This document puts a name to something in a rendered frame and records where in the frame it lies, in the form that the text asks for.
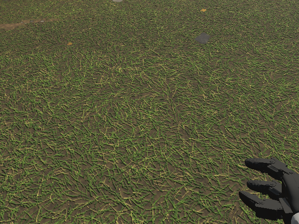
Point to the right robot hand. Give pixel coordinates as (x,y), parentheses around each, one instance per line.
(284,202)

